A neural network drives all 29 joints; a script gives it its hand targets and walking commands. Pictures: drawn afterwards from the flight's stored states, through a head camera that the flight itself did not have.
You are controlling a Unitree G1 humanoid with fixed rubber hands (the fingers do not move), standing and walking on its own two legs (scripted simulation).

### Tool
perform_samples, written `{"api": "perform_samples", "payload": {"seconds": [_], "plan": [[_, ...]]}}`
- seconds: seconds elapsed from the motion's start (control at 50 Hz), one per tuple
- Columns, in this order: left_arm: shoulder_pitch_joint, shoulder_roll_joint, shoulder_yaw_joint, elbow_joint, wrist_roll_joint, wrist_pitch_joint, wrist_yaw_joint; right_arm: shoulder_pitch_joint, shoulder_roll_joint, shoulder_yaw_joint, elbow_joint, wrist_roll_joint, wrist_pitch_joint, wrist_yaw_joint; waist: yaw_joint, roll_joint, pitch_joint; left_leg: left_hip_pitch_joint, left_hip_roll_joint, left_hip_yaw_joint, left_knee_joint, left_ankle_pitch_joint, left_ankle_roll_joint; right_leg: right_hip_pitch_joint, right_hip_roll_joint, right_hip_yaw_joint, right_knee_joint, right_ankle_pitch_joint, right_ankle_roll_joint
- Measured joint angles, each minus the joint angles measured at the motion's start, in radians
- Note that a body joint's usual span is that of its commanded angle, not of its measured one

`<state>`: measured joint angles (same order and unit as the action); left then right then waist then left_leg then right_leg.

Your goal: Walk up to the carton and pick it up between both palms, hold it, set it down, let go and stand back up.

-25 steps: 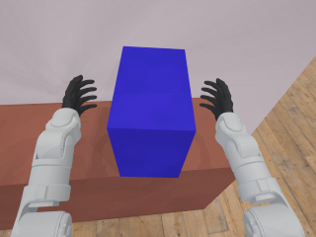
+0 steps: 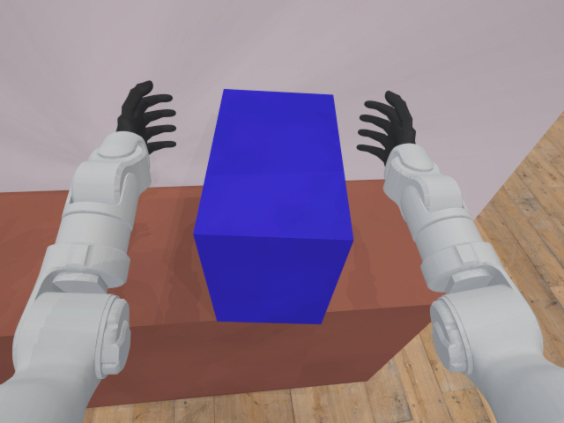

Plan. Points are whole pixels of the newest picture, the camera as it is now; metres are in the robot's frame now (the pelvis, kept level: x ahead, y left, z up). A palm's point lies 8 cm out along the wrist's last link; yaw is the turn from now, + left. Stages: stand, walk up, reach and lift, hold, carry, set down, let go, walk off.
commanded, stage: reach and lift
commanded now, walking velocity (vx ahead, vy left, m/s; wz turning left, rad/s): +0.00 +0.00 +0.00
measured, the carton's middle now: (273, 210) +0.46 +0.01 +0.01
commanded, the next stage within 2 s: none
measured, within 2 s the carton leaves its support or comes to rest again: neither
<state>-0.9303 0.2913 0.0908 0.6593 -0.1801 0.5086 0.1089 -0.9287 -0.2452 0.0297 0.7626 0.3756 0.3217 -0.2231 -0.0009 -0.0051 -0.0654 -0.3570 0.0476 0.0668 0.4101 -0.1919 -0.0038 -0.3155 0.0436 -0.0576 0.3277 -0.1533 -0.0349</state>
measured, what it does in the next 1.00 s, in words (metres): stands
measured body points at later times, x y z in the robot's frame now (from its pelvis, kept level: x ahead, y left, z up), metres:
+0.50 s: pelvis -0.01 +0.00 -0.01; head +0.06 +0.01 +0.43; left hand +0.43 +0.19 +0.05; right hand +0.43 -0.14 +0.04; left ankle +0.00 +0.12 -0.74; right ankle +0.00 -0.09 -0.74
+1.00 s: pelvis -0.03 +0.01 -0.03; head +0.06 +0.02 +0.42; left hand +0.43 +0.17 +0.03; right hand +0.43 -0.13 +0.03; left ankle +0.00 +0.12 -0.74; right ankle +0.00 -0.09 -0.74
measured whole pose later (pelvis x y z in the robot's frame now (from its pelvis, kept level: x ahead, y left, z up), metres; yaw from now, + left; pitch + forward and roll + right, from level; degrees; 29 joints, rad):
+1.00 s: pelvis -0.03 +0.01 -0.03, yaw +1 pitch +21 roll -1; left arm -1.00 0.14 0.08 1.40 -0.13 -0.29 0.12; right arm -0.91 -0.09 -0.19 1.22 0.06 -0.18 -0.13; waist 0.00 0.00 -0.22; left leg -0.77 0.04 0.05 0.62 -0.22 0.01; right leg -0.73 0.02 -0.08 0.57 -0.21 -0.03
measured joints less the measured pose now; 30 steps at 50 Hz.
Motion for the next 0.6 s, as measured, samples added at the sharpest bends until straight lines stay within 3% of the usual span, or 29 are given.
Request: {"api": "perform_samples", "payload": {"seconds": [0.12,0.24,0.44,0.6], "plan": [[-0.017,-0.026,0.019,0.119,0.048,-0.096,-0.020,-0.026,0.019,-0.002,0.109,-0.021,-0.049,0.000,-0.001,-0.003,0.010,0.024,-0.003,-0.004,-0.013,0.003,-0.001,0.025,-0.001,-0.003,-0.012,0.001,0.000],[0.067,-0.081,0.052,0.211,0.115,-0.249,-0.039,0.062,0.083,-0.036,0.161,-0.091,-0.149,0.009,0.001,-0.011,0.018,0.035,-0.004,-0.007,-0.016,0.002,-0.003,0.033,-0.003,-0.007,-0.007,-0.007,-0.002],[0.106,-0.140,0.066,0.362,0.132,-0.499,-0.007,0.166,0.189,-0.192,0.177,-0.285,-0.312,0.042,0.005,-0.004,-0.069,-0.175,-0.002,-0.028,0.059,0.000,-0.005,-0.168,-0.005,-0.028,0.065,-0.014,-0.006],[0.006,-0.137,0.086,0.594,0.162,-0.695,-0.026,0.094,0.193,-0.226,0.338,-0.348,-0.453,0.069,-0.011,0.004,-0.107,-0.266,-0.012,-0.032,0.103,0.000,0.004,-0.266,-0.018,-0.033,0.130,-0.026,-0.001]]}}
